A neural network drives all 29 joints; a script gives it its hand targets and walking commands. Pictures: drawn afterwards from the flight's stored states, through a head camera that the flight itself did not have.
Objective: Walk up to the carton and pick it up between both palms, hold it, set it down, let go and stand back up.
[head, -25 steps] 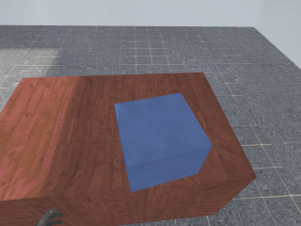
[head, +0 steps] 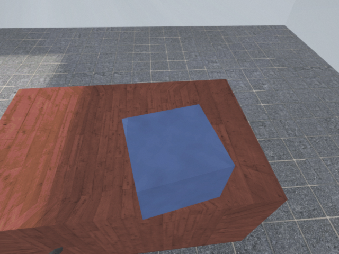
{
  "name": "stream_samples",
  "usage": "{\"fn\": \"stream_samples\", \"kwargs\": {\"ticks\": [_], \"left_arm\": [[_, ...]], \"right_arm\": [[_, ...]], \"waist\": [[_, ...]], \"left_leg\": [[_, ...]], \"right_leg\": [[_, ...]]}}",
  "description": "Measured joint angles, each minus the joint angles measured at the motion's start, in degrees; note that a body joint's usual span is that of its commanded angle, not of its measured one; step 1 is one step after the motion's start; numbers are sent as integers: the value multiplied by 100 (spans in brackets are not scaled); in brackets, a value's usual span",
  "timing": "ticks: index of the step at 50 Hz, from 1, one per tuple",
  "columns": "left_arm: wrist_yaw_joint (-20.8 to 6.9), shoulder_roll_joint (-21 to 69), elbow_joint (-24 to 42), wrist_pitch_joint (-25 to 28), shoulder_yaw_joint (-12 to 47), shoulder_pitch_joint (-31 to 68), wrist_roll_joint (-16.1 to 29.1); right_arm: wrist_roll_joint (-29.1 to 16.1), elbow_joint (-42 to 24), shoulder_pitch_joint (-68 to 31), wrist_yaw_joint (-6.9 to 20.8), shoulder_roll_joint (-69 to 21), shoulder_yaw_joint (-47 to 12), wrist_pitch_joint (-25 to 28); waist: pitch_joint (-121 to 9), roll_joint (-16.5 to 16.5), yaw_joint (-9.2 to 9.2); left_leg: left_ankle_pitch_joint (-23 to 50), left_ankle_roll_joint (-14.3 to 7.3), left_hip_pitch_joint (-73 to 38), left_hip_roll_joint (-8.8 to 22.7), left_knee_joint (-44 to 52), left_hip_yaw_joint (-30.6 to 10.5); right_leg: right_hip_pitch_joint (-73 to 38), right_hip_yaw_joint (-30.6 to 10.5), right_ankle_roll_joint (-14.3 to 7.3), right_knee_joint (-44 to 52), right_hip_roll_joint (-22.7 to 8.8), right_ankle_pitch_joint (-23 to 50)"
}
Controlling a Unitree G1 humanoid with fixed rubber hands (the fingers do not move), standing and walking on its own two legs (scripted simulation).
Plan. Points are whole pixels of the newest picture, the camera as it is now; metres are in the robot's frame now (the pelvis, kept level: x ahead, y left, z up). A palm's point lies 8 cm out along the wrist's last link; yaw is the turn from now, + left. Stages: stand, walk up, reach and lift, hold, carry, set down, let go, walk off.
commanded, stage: walk up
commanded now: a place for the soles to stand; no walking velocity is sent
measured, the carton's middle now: (172, 159) +0.43 +0.03 -0.10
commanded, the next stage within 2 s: none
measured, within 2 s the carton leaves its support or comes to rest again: neither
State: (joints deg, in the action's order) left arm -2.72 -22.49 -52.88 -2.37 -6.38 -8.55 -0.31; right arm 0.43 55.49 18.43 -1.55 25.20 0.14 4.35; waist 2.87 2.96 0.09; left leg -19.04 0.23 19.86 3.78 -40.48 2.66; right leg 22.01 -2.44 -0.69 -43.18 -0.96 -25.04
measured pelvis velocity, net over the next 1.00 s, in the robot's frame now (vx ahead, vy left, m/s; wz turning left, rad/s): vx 0.02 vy -0.02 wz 0.00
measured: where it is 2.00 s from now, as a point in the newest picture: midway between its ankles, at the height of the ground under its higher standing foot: outside the picture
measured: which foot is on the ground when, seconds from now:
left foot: down 0.00-1.00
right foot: down 0.00-1.00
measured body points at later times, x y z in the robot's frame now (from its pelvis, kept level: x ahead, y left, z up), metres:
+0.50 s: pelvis +0.02 +0.00 +0.00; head +0.04 +0.02 +0.45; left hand +0.13 +0.32 -0.12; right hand +0.12 -0.34 -0.09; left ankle +0.03 +0.14 -0.72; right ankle +0.04 -0.13 -0.72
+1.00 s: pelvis +0.02 -0.02 +0.00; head +0.04 -0.02 +0.45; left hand +0.13 +0.30 -0.11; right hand +0.10 -0.36 -0.11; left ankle +0.02 +0.14 -0.70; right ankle +0.04 -0.14 -0.72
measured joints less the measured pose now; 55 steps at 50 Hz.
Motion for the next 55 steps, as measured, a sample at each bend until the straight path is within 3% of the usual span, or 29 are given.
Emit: {"fn": "stream_samples", "kwargs": {"ticks": [3,26,40,44,47,51,55], "left_arm": [[7,17,-202,8,0,3,0],[24,19,-327,52,0,267,0],[24,20,-382,47,-1,269,0],[23,19,-257,23,0,268,0],[16,21,-222,21,0,262,0],[6,24,-156,22,-1,238,0],[6,26,-26,23,0,239,0]], "right_arm": [[0,1,-179,0,1,1,-19],[0,80,-952,0,1,1,-24],[0,183,-931,-5,1,1,-24],[0,183,-783,-50,1,1,-24],[0,183,-733,-63,0,1,-29],[0,183,-742,-80,-1,1,-65],[0,181,-709,-86,2,1,-63]], "waist": [[7,-9,-5],[7,-47,-5],[7,-50,-6],[7,-49,-5],[6,-52,-5],[8,-56,-3],[5,-60,-7]], "left_leg": [[-89,17,-4,3,-39,-8],[-104,53,-15,-3,39,-9],[-102,53,-22,-2,40,-11],[-104,53,-37,-2,40,-33],[-106,53,-51,0,23,-39],[-909,53,88,-48,-528,-35],[-932,53,93,-47,-524,-37]], "right_leg": [[-76,7,38,246,3,804],[-85,7,100,266,-6,574],[-81,8,100,240,-5,559],[-38,7,100,18,1,127],[-40,8,96,48,8,543],[-49,5,24,83,14,453],[-47,13,14,93,30,461]]}}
